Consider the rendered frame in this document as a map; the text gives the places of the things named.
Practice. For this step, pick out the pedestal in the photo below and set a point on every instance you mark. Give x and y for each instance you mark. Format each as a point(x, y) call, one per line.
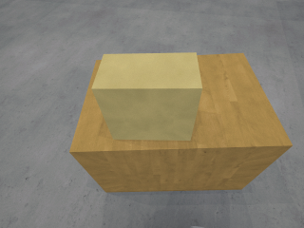
point(236, 136)

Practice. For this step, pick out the carton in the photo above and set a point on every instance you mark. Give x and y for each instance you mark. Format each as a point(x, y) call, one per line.
point(149, 96)

